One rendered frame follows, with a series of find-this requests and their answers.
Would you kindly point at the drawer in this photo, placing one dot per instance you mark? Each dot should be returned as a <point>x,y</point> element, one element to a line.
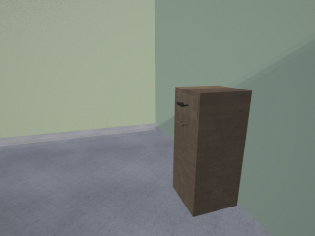
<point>191,101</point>

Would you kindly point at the handle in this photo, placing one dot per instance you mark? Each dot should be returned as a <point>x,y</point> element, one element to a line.
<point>182,104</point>
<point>179,123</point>

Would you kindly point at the cabinet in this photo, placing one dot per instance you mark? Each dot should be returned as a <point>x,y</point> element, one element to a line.
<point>208,151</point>

